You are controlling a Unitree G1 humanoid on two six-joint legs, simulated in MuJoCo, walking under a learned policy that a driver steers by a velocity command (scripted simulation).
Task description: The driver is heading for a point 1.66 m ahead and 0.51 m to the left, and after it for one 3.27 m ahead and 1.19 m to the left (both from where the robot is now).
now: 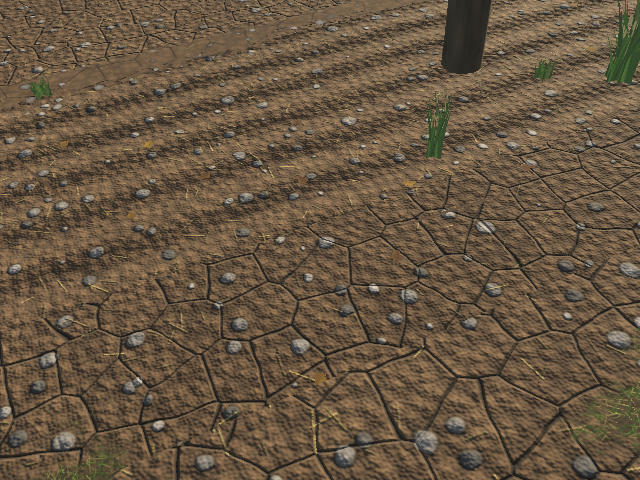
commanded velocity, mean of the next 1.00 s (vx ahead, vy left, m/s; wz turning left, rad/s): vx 0.50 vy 0.00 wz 0.43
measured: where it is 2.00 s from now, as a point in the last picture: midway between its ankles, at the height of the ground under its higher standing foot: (239, 414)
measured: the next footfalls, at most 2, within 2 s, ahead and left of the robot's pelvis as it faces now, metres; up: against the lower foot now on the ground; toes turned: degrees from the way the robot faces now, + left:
right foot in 0.40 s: +0.38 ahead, -0.16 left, -0.18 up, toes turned +14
left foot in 0.90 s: +0.60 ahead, +0.14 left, -0.18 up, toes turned +29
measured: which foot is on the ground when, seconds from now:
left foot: down 0.00-0.40, up 0.42-0.88, down 0.90-1.00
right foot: up 0.00-0.38, down 0.40-0.90, up 0.92-1.00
